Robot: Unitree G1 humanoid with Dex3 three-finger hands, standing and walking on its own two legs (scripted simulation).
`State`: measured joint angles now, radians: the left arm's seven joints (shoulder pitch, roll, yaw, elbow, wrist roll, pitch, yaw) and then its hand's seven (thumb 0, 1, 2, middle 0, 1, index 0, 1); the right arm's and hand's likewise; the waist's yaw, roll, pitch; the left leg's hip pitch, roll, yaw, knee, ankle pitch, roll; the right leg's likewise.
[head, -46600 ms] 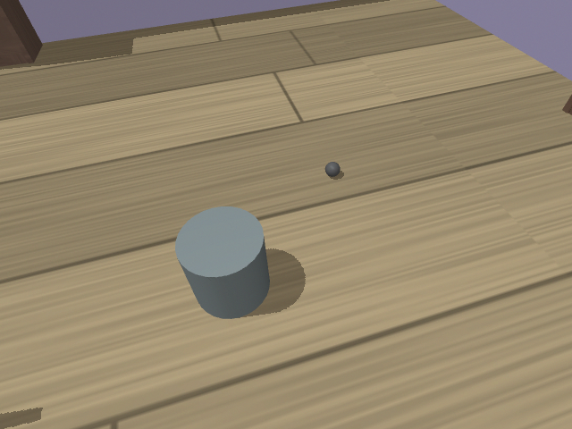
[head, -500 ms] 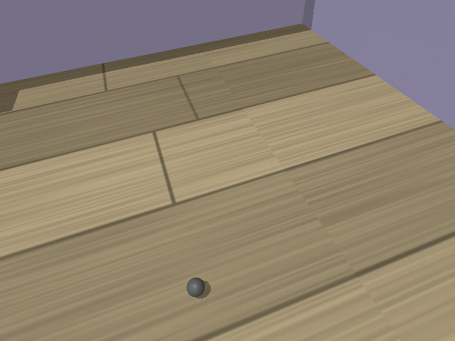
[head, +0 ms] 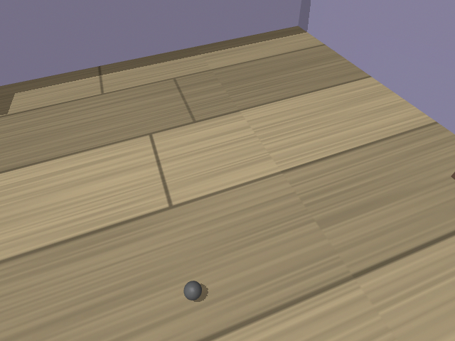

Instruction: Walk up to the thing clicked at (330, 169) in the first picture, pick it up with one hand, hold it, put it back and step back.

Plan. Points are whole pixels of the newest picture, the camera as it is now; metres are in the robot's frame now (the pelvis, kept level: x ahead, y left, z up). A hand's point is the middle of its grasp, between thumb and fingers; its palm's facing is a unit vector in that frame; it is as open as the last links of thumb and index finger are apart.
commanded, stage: stand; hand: left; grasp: from above
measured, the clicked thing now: (192, 290) +0.47 +0.22 -0.74
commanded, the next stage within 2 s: step back in 0.72 s
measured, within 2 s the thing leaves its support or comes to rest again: neither
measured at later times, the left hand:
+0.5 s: hand out of the picture +0.08 +0.25 -0.15, palm faces +0.00 -0.94 -0.34, open 7.3 cm
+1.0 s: hand out of the picture +0.09 +0.29 -0.18, palm faces -0.03 -0.93 -0.37, open 7.4 cm
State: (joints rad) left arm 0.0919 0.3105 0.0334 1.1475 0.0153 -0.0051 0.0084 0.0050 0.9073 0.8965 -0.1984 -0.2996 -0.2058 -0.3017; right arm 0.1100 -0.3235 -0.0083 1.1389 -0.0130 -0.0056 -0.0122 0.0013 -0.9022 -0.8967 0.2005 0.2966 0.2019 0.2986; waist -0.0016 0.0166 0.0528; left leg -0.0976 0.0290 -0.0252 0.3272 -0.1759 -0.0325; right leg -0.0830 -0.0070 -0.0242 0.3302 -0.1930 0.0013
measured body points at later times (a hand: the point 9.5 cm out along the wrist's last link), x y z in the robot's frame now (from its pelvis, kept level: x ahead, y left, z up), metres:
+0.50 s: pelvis +0.00 +0.00 +0.00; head +0.01 -0.01 +0.45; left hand +0.08 +0.29 -0.13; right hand +0.07 -0.30 -0.14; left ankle +0.00 +0.14 -0.75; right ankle -0.01 -0.12 -0.75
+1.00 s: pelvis -0.03 +0.03 -0.02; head +0.03 +0.04 +0.42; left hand +0.09 +0.34 -0.15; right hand +0.04 -0.30 -0.14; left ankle -0.05 +0.14 -0.75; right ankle -0.01 -0.12 -0.75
